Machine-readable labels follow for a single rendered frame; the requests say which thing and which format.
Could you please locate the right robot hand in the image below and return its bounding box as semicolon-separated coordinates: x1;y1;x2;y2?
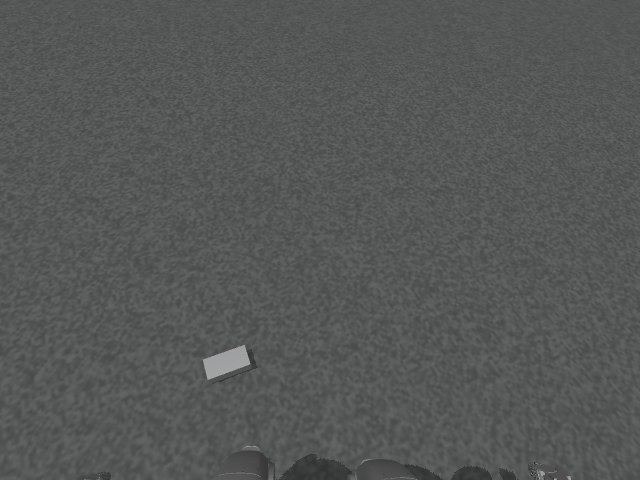
528;462;571;480

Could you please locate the small box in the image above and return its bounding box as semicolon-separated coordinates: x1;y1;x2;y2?
203;345;252;384

